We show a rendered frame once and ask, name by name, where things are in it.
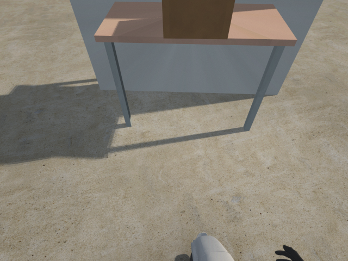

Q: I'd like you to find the right robot thigh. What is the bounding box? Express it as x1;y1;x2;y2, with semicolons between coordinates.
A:
191;235;234;261

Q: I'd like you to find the carton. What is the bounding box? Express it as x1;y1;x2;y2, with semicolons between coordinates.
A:
162;0;235;39

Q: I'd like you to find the right robot hand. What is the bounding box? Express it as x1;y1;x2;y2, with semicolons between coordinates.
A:
275;245;304;261

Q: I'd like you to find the table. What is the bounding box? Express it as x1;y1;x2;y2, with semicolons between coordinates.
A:
94;2;297;131

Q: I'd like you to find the right robot shin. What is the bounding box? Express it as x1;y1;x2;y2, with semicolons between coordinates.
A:
197;233;207;238

